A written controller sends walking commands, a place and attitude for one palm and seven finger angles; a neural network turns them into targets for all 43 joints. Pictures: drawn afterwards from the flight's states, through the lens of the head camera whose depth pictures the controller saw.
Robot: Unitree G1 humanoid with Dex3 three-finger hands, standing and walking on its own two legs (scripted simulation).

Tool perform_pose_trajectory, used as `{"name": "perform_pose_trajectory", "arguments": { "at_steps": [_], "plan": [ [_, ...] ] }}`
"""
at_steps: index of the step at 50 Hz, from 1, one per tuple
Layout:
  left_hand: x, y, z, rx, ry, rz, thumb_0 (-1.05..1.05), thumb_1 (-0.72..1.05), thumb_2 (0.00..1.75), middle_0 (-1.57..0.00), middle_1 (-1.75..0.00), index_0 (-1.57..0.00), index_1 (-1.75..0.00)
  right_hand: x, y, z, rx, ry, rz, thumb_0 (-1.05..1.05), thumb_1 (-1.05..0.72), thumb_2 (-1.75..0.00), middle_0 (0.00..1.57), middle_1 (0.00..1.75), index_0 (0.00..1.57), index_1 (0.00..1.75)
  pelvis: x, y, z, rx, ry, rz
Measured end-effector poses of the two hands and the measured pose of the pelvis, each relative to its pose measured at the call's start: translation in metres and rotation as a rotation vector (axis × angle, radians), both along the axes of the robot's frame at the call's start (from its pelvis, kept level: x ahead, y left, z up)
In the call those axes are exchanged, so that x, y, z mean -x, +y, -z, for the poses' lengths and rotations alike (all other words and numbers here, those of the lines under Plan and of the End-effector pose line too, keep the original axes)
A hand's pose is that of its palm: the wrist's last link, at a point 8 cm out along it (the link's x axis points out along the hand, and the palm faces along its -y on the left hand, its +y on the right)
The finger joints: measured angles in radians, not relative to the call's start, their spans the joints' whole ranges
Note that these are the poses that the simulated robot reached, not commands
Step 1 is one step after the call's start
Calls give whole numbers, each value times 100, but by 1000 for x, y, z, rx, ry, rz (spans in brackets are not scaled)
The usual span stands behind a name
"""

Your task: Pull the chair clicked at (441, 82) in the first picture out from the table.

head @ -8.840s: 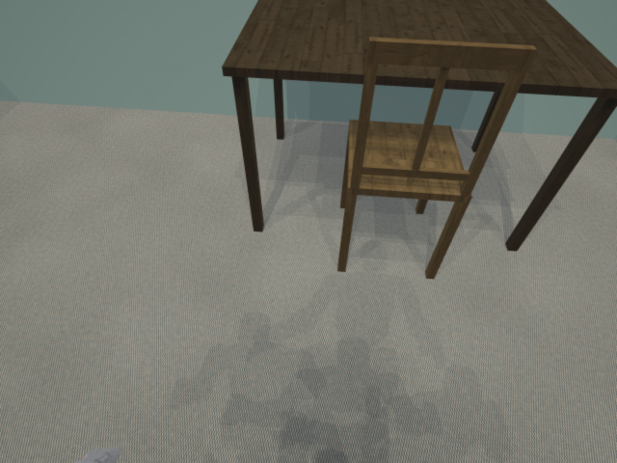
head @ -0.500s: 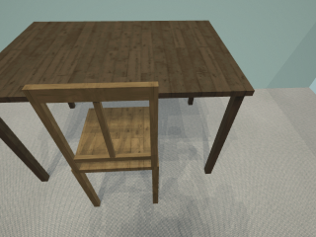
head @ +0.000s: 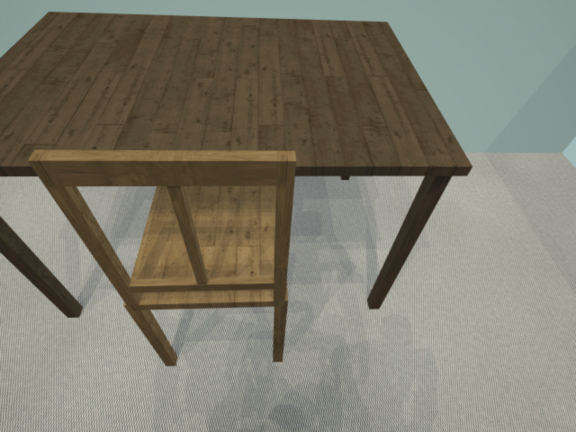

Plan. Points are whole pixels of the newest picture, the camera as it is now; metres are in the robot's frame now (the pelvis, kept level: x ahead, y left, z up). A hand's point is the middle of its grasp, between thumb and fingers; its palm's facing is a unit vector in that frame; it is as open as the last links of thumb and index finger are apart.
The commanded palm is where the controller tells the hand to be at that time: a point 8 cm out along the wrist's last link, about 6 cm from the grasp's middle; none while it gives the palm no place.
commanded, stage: look again from close up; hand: left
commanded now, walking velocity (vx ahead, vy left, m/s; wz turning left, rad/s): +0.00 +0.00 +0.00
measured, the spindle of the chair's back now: (190, 240) +0.45 +0.21 -0.07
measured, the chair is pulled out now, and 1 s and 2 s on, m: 0.00 0.00 0.00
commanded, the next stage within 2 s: raise the hand toward the chair's back in 0.70 s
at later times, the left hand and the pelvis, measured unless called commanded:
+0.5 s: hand out of the picture +0.03 +0.19 -0.17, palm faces +0.00 -0.98 -0.20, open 7.4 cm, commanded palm none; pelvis +0.03 +0.01 +0.00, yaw -1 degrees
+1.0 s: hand (162, 357) +0.22 +0.19 -0.03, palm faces +0.24 -0.96 -0.12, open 7.8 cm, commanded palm +0.14 +0.24 -0.06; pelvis +0.01 -0.01 -0.02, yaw +1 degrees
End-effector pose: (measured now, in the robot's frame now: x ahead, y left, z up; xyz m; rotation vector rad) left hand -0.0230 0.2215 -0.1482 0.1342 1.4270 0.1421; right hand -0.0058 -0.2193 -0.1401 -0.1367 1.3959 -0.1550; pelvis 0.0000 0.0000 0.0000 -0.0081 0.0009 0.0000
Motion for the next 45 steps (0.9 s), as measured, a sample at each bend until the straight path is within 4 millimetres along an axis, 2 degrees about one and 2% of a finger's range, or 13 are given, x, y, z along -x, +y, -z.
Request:
{"name": "perform_pose_trajectory", "arguments": {
  "at_steps": [11,18,23,30,41,42,43,45],
  "plan": [
    [-23,-1,2,12,-17,8,0,91,89,-20,-30,-20,-30,-53,-7,-6,30,-95,-22,1,-92,-90,20,30,20,30,-17,4,-2,-7,-11,13],
    [-41,6,-1,-4,-45,17,0,91,89,-20,-30,-20,-30,-72,-4,-7,24,-124,-35,0,-91,-90,20,30,20,30,-24,5,-3,-11,-9,14],
    [-49,13,-4,-21,-52,22,0,91,89,-20,-30,-20,-30,-75,-3,-6,20,-121,-34,0,-91,-90,20,30,20,30,-28,5,-3,-14,-9,16],
    [-54,19,-8,-39,-48,27,0,91,89,-20,-30,-20,-30,-68,-4,-4,15,-88,-26,0,-91,-90,20,30,20,30,-32,6,-4,-17,-8,17],
    [-52,15,-9,-46,-23,34,0,91,89,-20,-30,-20,-30,-54,-6,-1,8,-39,-14,0,-91,-90,20,30,20,30,-35,4,-5,-14,-3,18],
    [-62,16,-14,-45,-77,-17,1,91,89,-20,-30,-20,-30,-57,-7,-3,13,-70,-7,1,-91,-90,20,30,20,30,-34,4,-4,-11,0,13],
    [-80,17,-26,-57,-204,-48,1,90,89,-20,-30,-20,-30,-62,-9,-6,30,-129,-11,1,-91,-90,20,30,20,30,-32,3,-3,-15,1,15],
    [-123,19,-60,-102,-493,-69,2,89,89,-20,-30,-20,-30,-76,-13,-13,51,-271,-8,1,-91,-90,20,30,20,30,-29,2,0,-26,9,11]
  ]
}}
